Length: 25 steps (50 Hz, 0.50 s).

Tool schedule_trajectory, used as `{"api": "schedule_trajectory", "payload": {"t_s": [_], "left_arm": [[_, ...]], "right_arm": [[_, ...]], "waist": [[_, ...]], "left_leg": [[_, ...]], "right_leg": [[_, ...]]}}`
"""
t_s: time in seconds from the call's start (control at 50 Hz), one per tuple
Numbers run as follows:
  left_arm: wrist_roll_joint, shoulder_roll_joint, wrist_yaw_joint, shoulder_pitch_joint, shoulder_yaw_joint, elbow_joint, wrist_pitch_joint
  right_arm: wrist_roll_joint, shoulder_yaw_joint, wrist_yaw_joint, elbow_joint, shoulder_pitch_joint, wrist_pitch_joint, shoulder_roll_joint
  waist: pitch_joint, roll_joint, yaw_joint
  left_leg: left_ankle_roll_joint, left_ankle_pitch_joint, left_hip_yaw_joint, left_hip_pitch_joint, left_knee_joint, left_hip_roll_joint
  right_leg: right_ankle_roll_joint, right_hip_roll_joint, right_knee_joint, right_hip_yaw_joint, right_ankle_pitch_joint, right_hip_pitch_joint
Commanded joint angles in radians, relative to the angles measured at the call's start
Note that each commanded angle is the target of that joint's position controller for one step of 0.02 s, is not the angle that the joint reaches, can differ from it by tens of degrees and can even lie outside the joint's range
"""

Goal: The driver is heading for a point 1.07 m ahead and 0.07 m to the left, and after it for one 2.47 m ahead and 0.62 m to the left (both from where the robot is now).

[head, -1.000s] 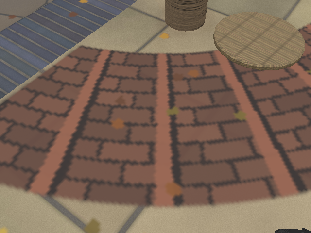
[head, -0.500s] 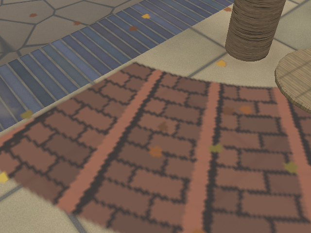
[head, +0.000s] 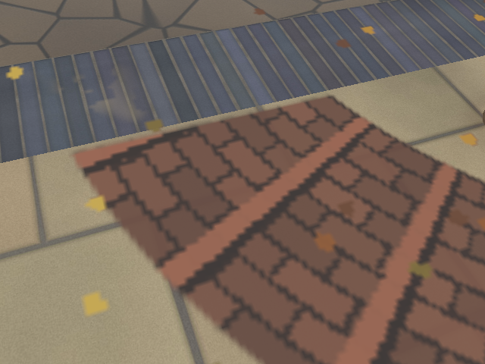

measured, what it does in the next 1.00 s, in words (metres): walks ahead, turning left: right foot, then left foot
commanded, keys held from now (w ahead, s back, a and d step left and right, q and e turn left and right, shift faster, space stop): w+q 0.44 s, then w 0.28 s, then w+e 0.28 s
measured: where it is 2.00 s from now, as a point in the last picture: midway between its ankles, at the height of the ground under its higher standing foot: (192, 215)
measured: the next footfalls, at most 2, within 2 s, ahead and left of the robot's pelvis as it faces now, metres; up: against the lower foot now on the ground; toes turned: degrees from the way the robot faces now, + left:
right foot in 0.38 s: +0.20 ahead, -0.12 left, +0.00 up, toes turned +18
left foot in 0.84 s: +0.41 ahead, +0.24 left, +0.00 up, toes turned +20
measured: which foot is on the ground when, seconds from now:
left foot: down 0.00-0.38, up 0.40-0.82, down 0.84-1.00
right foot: up 0.00-0.36, down 0.38-0.84, up 0.86-1.00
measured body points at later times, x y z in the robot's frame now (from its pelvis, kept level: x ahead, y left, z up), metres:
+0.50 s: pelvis +0.14 -0.02 +0.00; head +0.15 -0.03 +0.45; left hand +0.19 +0.29 -0.08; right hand +0.31 -0.27 -0.11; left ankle +0.05 +0.10 -0.67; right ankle +0.16 -0.13 -0.74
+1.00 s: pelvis +0.37 +0.12 +0.00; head +0.40 +0.14 +0.45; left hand +0.34 +0.41 -0.13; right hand +0.58 -0.09 -0.09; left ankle +0.37 +0.22 -0.74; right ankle +0.35 -0.05 -0.65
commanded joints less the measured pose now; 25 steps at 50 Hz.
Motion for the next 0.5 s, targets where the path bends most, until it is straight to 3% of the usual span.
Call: {"api": "schedule_trajectory", "payload": {"t_s": [0.02, 0.06, 0.1, 0.18, 0.26, 0.3, 0.34, 0.36, 0.38, 0.4, 0.42, 0.44, 0.46, 0.5], "left_arm": [[0.0, 0.113, 0.001, -0.045, 0.035, -0.079, -0.024], [-0.011, 0.102, -0.014, -0.058, 0.035, -0.084, -0.045], [-0.012, 0.095, -0.022, -0.083, 0.032, -0.083, -0.067], [-0.013, 0.067, -0.039, -0.12, 0.019, -0.083, -0.098], [-0.025, 0.07, -0.052, -0.142, 0.013, -0.093, -0.12], [-0.033, 0.085, -0.055, -0.12, 0.017, -0.09, -0.131], [-0.035, 0.09, -0.052, -0.053, 0.022, -0.071, -0.142], [-0.031, 0.099, -0.046, 0.007, 0.029, -0.054, -0.145], [-0.02, 0.134, -0.037, 0.125, 0.04, -0.032, -0.146], [0.003, 0.221, -0.029, 0.219, 0.054, -0.018, -0.138], [0.004, 0.231, -0.04, 0.233, 0.061, 0.003, -0.134], [-0.006, 0.161, -0.039, 0.182, 0.041, -0.014, -0.132], [-0.008, 0.111, -0.036, 0.153, 0.025, -0.021, -0.129], [-0.001, 0.066, -0.033, 0.136, 0.006, -0.011, -0.126]], "right_arm": [[0.024, -0.045, -0.016, -0.053, 0.022, -0.034, -0.16], [0.011, -0.036, -0.025, -0.054, 0.038, -0.041, -0.148], [0.007, -0.039, -0.032, -0.048, 0.065, -0.052, -0.155], [0.019, -0.05, -0.036, -0.028, 0.095, -0.061, -0.187], [0.028, -0.054, -0.028, -0.017, 0.109, -0.058, -0.198], [0.029, -0.051, -0.024, -0.014, 0.106, -0.055, -0.19], [0.03, -0.042, -0.022, -0.016, 0.083, -0.051, -0.164], [0.028, -0.032, -0.022, -0.017, 0.078, -0.05, -0.131], [0.022, -0.014, -0.022, -0.023, 0.068, -0.053, -0.072], [0.03, 0.005, -0.021, -0.057, 0.096, -0.061, -0.008], [0.046, -0.01, -0.026, -0.079, 0.093, -0.071, -0.086], [0.044, -0.027, -0.027, -0.058, 0.077, -0.07, -0.145], [0.034, -0.031, -0.024, -0.037, 0.072, -0.068, -0.145], [0.027, -0.026, -0.014, -0.031, 0.048, -0.075, -0.107]], "waist": [[-0.091, 0.178, -0.021], [-0.07, 0.203, -0.02], [-0.064, 0.189, -0.033], [-0.048, 0.192, -0.051], [-0.033, 0.189, -0.061], [-0.038, 0.191, -0.046], [-0.044, 0.182, 0.003], [-0.063, 0.167, 0.036], [-0.122, 0.105, 0.087], [-0.19, -0.124, 0.081], [-0.128, -0.201, 0.072], [-0.043, -0.139, 0.066], [-0.006, -0.11, 0.058], [0.017, -0.088, 0.043]], "left_leg": [[0.171, -0.127, -0.372, 0.194, -0.308, 0.235], [0.171, -0.219, -0.395, 0.2, -0.357, 0.219], [0.169, -0.172, -0.389, 0.229, -0.365, 0.21], [0.171, -0.122, -0.376, 0.19, -0.347, 0.187], [0.177, -0.16, -0.431, 0.112, -0.321, 0.179], [0.169, -0.17, -0.471, 0.082, -0.304, 0.174], [0.142, -0.178, -0.479, 0.03, -0.25, 0.141], [0.113, -0.178, -0.455, -0.027, -0.187, 0.103], [0.068, -0.241, -0.386, -0.145, -0.015, 0.052], [0.0, -0.33, -0.2, -0.362, 0.296, -0.076], [-0.015, -0.323, -0.158, -0.518, 0.481, -0.028], [-0.023, -0.242, -0.158, -0.561, 0.563, 0.025], [-0.029, -0.163, -0.144, -0.551, 0.584, 0.039], [-0.033, -0.056, -0.132, -0.52, 0.57, 0.069]], "right_leg": [[-0.008, -0.017, 0.089, 0.071, 0.118, -0.226], [-0.008, 0.0, 0.021, 0.067, 0.205, -0.228], [-0.005, 0.012, -0.105, 0.071, 0.256, -0.22], [0.009, 0.038, -0.321, 0.074, 0.296, -0.126], [0.001, 0.058, -0.437, 0.077, 0.269, -0.015], [-0.012, 0.064, -0.478, 0.08, 0.272, 0.069], [-0.036, 0.062, -0.566, 0.066, 0.322, 0.207], [-0.051, 0.042, -0.601, 0.067, 0.331, 0.325], [-0.093, -0.072, -0.615, 0.171, 0.269, 0.509], [-0.201, -0.275, -0.711, 0.491, -0.018, 0.688], [-0.276, -0.382, -0.783, 0.73, -0.24, 0.64], [-0.263, -0.353, -0.789, 0.646, -0.233, 0.576], [-0.234, -0.293, -0.792, 0.534, -0.134, 0.534], [-0.215, -0.231, -0.811, 0.379, 0.074, 0.466]]}}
